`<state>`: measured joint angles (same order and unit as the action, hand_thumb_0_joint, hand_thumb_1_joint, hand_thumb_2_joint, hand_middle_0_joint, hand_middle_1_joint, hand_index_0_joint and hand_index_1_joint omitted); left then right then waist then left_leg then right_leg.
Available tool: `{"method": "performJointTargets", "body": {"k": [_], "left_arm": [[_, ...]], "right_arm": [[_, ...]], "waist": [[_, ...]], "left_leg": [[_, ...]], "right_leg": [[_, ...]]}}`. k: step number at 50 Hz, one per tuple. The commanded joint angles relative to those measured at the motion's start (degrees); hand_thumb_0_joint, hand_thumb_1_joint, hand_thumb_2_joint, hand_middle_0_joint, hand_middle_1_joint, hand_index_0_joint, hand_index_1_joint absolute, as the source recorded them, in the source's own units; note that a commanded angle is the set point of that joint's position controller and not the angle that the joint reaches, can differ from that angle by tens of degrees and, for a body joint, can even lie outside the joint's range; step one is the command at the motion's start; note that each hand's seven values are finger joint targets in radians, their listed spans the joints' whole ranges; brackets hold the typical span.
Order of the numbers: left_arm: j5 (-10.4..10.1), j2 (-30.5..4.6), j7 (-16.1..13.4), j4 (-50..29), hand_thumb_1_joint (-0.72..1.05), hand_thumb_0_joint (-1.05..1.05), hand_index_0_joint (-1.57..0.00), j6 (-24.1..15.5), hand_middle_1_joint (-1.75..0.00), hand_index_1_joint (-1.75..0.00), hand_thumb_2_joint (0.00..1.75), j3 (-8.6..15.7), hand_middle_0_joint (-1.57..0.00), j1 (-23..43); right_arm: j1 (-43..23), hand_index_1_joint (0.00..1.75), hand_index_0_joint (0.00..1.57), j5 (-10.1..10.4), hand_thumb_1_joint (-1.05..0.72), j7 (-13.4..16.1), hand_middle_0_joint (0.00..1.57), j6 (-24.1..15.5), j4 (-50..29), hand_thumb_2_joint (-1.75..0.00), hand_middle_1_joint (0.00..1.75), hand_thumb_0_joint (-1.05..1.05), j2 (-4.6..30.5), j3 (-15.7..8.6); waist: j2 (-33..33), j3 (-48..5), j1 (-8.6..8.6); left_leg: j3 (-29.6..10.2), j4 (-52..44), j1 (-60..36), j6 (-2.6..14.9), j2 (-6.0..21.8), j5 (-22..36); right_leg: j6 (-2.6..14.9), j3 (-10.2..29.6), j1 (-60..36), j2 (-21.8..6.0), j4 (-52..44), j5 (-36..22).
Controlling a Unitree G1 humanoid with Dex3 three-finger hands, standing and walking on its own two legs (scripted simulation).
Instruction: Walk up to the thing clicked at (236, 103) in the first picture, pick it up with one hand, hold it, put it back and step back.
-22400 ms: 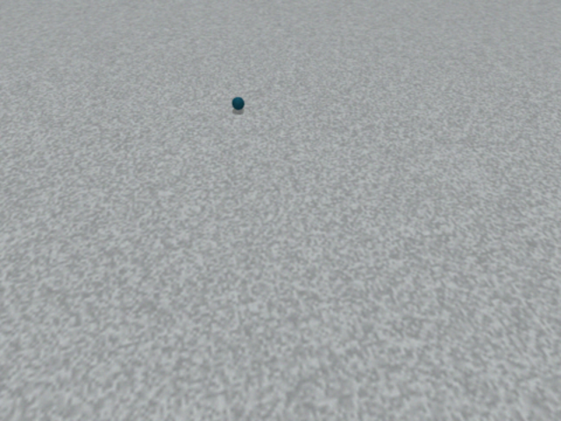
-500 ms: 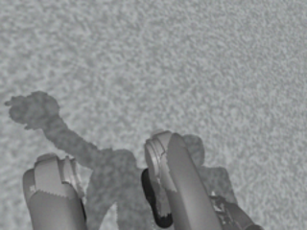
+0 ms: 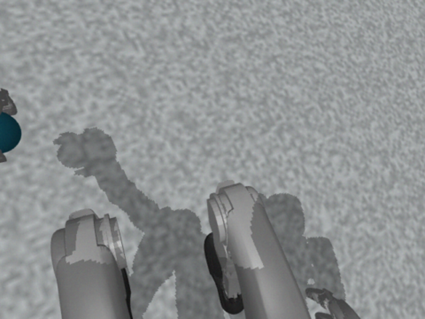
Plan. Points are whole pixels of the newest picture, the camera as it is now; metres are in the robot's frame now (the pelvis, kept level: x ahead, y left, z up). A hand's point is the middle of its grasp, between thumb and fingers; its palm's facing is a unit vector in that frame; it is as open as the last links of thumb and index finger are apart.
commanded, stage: lift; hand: left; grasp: from above
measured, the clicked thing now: out of the picture +0.49 +0.32 -0.17
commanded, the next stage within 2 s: hold in 1.56 s
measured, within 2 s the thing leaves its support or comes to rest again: neither
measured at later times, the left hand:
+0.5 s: hand out of the picture +0.42 +0.32 -0.02, palm faces -0.44 -0.11 -0.89, open 10.0 cm
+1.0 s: hand out of the picture +0.35 +0.29 +0.19, palm faces -0.42 -0.14 -0.90, open 10.0 cm
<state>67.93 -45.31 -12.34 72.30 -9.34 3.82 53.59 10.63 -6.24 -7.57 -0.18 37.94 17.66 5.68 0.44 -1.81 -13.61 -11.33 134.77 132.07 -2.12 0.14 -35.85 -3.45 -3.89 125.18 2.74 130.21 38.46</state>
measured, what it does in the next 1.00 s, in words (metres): rises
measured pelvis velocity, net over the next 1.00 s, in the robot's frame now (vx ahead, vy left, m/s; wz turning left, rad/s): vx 0.02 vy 0.00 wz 0.12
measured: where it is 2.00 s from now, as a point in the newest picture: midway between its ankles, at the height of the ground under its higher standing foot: (176, 302)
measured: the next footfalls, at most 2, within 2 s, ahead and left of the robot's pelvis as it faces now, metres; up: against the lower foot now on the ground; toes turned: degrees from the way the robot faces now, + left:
none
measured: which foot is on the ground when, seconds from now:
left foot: down 0.00-1.00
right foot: down 0.00-1.00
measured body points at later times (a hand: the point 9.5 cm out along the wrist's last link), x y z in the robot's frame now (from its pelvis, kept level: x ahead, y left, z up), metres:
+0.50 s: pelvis +0.00 +0.00 +0.09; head +0.19 +0.06 +0.49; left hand +0.43 +0.32 +0.03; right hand +0.12 -0.26 -0.03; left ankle +0.09 +0.14 -0.31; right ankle +0.11 -0.13 -0.31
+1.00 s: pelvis +0.02 +0.00 +0.26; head +0.12 +0.03 +0.70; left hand +0.36 +0.30 +0.24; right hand +0.17 -0.24 +0.14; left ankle +0.09 +0.14 -0.31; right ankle +0.11 -0.13 -0.31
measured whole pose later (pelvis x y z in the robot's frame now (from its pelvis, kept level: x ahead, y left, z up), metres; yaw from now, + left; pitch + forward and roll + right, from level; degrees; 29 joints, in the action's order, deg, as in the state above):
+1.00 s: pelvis +0.02 +0.00 +0.26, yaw +7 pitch +22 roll -4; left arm 56.2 -28.7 -2.7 39.1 0.6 -5.8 21.2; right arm 10.2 1.9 2.0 2.5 38.3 13.6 -0.3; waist 2.8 -9.5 -4.7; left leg -3.6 84.6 76.6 -0.9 2.5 -30.1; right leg -2.4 -0.2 72.8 0.6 82.2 31.4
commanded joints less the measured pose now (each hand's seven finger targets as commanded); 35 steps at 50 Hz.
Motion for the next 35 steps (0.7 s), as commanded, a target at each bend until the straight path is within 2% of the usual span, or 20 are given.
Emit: {"method": "performJointTargets", "body": {"k": [1,2,4,5,8,10,11,12,13,16,18,20,22,25,26,27,29,31,32,35], "left_arm": [[-2.1,-14.8,-0.8,-11.9,0.67,0.0,-1.04,1.2,-0.76,-0.72,0.72,1.8,-1.01,18.6],[-2.7,-15.8,-0.3,-13.2,0.68,0.0,-1.05,1.6,-0.77,-0.73,0.74,2.9,-1.01,17.8],[-3.7,-14.4,0.7,-13.7,0.69,0.0,-1.05,2.4,-0.78,-0.74,0.76,2.5,-1.01,16.1],[-3.7,-14.8,1.2,-14.4,0.69,0.0,-1.05,2.5,-0.78,-0.75,0.78,2.7,-1.02,15.5],[-3.8,-13.4,2.4,-17.1,0.7,0.0,-1.05,2.5,-0.79,-0.75,0.76,2.1,-1.02,14.1],[-5.0,-12.4,3.0,-20.3,0.71,0.0,-1.06,2.3,-0.79,-0.75,0.78,2.1,-1.02,13.6],[-5.3,-11.8,3.4,-21.0,0.7,0.0,-1.05,2.3,-0.81,-0.76,0.78,1.6,-1.01,13.2],[-5.7,-11.2,3.8,-21.2,0.69,0.0,-1.05,2.4,-0.81,-0.77,0.79,1.4,-1.01,12.0],[-5.9,-12.0,4.1,-22.3,0.68,0.0,-1.03,2.4,-0.83,-0.79,0.8,2.0,-0.99,11.4],[-6.7,-10.5,5.1,-24.6,0.67,0.0,-1.02,2.4,-0.86,-0.82,0.84,1.0,-0.98,9.5],[-7.7,-9.7,5.4,-26.4,0.68,0.0,-1.03,2.6,-0.85,-0.8,0.82,1.2,-0.99,6.9],[-8.5,-8.2,5.9,-30.1,0.68,0.0,-1.01,2.7,-0.88,-0.84,0.84,0.5,-0.97,7.0],[-8.6,-7.6,6.3,-30.2,0.68,0.0,-1.01,3.4,-0.87,-0.83,0.82,0.4,-0.97,3.0],[-9.5,-6.8,6.3,-34.2,0.67,0.0,-1.0,4.2,-0.89,-0.84,0.82,0.5,-0.95,2.3],[-9.6,-6.2,6.4,-36.0,0.64,0.0,-0.98,4.5,-0.88,-0.84,0.82,0.1,-0.93,2.3],[-9.8,-6.4,6.5,-36.3,0.65,0.0,-0.99,4.9,-0.89,-0.85,0.83,0.8,-0.94,0.3],[-10.3,-4.6,6.8,-37.9,0.66,0.0,-0.99,5.6,-0.88,-0.84,0.84,-0.2,-0.95,-2.2],[-10.6,-4.8,6.9,-41.1,0.63,0.0,-0.97,6.2,-0.9,-0.86,0.86,0.1,-0.93,-2.5],[-10.8,-3.8,7.0,-40.3,0.64,0.0,-0.97,6.6,-0.9,-0.85,0.82,-0.5,-0.92,-3.7],[-11.2,-2.7,7.1,-43.4,0.63,0.0,-0.96,7.7,-0.89,-0.84,0.81,-0.5,-0.92,-7.4]], "right_arm": [[10.9,0.3,0.2,0.8,-0.92,1.0,0.2,0.1,-1.2,-0.91,0.3,0.0,13.5,-5.9],[11.0,0.3,0.2,1.2,-0.92,1.1,0.2,0.3,-1.5,-0.91,0.3,0.0,13.3,-6.1],[10.8,0.3,0.2,1.7,-0.92,1.4,0.2,0.7,-1.3,-0.91,0.3,0.0,13.1,-6.9],[10.6,0.3,0.2,2.0,-0.92,1.5,0.2,0.9,-1.4,-0.91,0.3,0.0,13.0,-7.1],[10.8,0.3,0.2,2.5,-0.92,1.8,0.2,1.3,-1.6,-0.9,0.3,0.0,12.1,-7.7],[10.8,0.3,0.2,3.0,-0.91,2.0,0.2,1.4,-2.0,-0.9,0.3,0.0,11.5,-8.0],[11.1,0.3,0.2,3.1,-0.91,2.1,0.2,1.4,-2.1,-0.9,0.3,0.0,11.4,-8.1],[11.0,0.3,0.2,3.3,-0.91,2.3,0.2,1.5,-2.1,-0.9,0.3,0.0,11.2,-8.3],[11.0,0.3,0.2,3.6,-0.91,2.4,0.2,1.6,-2.2,-0.9,0.3,0.0,11.3,-8.5],[10.4,0.3,0.2,3.9,-0.91,2.8,0.2,1.8,-3.3,-0.9,0.3,0.0,10.5,-8.7],[9.8,0.3,0.2,4.3,-0.91,3.2,0.2,1.8,-3.7,-0.9,0.3,0.0,10.4,-9.2],[9.4,0.3,0.2,4.6,-0.91,3.6,0.2,1.9,-4.2,-0.9,0.3,0.0,10.2,-9.4],[8.5,0.3,0.2,5.1,-0.91,4.0,0.2,2.1,-4.4,-0.9,0.3,0.0,10.0,-9.7],[7.4,0.3,0.2,5.5,-0.91,4.7,0.2,2.3,-4.7,-0.9,0.3,0.0,9.6,-10.0],[7.3,0.3,0.2,5.7,-0.91,4.9,0.2,2.3,-5.0,-0.9,0.3,0.0,9.2,-10.1],[7.1,0.3,0.2,5.8,-0.91,5.1,0.2,2.4,-4.9,-0.9,0.3,0.0,9.0,-10.2],[6.3,0.3,0.2,5.9,-0.91,5.6,0.2,2.6,-5.2,-0.9,0.3,0.0,8.5,-10.3],[5.7,0.3,0.2,6.1,-0.91,6.2,0.2,2.7,-5.1,-0.9,0.3,0.0,8.2,-10.4],[5.3,0.3,0.2,6.2,-0.91,6.4,0.2,2.7,-5.1,-0.9,0.3,0.0,7.9,-10.3],[4.2,0.3,0.2,6.6,-0.9,7.2,0.2,2.9,-5.5,-0.9,0.3,0.0,7.5,-10.4]], "waist": [[19.2,-42.5,0.64],[19.3,-44.5,1.52],[20.0,-43.6,2.19],[19.3,-43.4,2.51],[17.4,-44.5,2.65],[17.1,-45.0,3.25],[16.8,-45.1,2.9],[15.6,-45.3,3.13],[15.7,-45.5,3.59],[13.7,-44.3,3.94],[13.3,-44.5,5.1],[14.9,-45.6,5.05],[13.8,-44.1,5.91],[13.9,-44.6,5.97],[13.6,-45.6,5.99],[12.8,-45.3,6.53],[11.6,-45.3,6.61],[12.6,-45.1,6.86],[11.8,-43.4,6.82],[11.2,-43.3,7.78]], "left_leg": [[8.1,-16.3,-33.9,3.28,-0.1,5.5],[8.0,-17.2,-34.9,3.33,0.0,5.9],[7.8,-19.1,-36.1,3.14,-0.1,5.3],[7.7,-19.6,-36.2,3.19,0.0,4.8],[8.4,-20.1,-36.8,3.58,-0.3,6.2],[8.6,-21.4,-37.7,3.79,-0.2,6.3],[8.7,-21.9,-38.3,3.86,-0.3,6.7],[8.4,-22.8,-38.8,3.89,-0.1,6.3],[8.1,-23.6,-39.4,3.83,-0.1,6.5],[8.4,-25.7,-39.4,4.19,-0.2,4.4],[8.0,-28.2,-41.6,4.1,0.0,3.0],[7.5,-30.6,-43.7,3.99,0.2,2.8],[6.8,-32.9,-45.8,3.81,0.5,2.6],[6.3,-36.2,-49.5,3.65,0.7,2.4],[6.8,-36.7,-50.9,3.71,0.6,3.8],[7.1,-37.5,-51.9,3.73,0.6,4.6],[7.4,-39.3,-54.5,3.73,0.7,5.6],[8.1,-41.3,-56.9,3.72,0.6,7.0],[7.6,-43.1,-57.4,3.64,0.8,5.8],[7.8,-47.7,-62.1,3.57,0.9,5.1]], "right_leg": [[5.67,-4.9,-18.6,0.7,-16.0,-10.1],[5.57,-4.7,-19.8,0.7,-16.1,-10.5],[5.8,-4.6,-18.5,0.3,-16.4,-10.1],[5.86,-4.5,-18.2,0.4,-16.8,-9.6],[5.76,-3.5,-20.7,0.2,-18.4,-10.9],[5.52,-3.1,-22.0,0.0,-19.9,-10.9],[5.41,-2.9,-23.0,-0.1,-20.8,-11.4],[5.32,-3.0,-23.2,-0.1,-21.2,-11.1],[5.36,-2.9,-23.7,-0.1,-21.5,-11.2],[5.31,-2.3,-25.6,0.0,-24.5,-9.2],[5.26,-2.3,-26.6,0.0,-26.0,-8.1],[5.2,-2.3,-28.2,-0.2,-26.8,-8.8],[5.1,-2.3,-28.9,-0.1,-28.0,-8.9],[5.01,-2.1,-31.5,-0.2,-30.3,-9.0],[4.96,-1.8,-33.2,-0.3,-31.8,-9.9],[4.88,-1.6,-34.4,-0.4,-33.0,-10.2],[4.82,-1.2,-37.1,-0.3,-35.6,-10.8],[4.72,-0.6,-39.7,-0.6,-38.2,-11.5],[4.64,-0.8,-40.4,-0.4,-38.9,-10.9],[4.51,-0.4,-45.3,-0.5,-43.6,-10.3]]}}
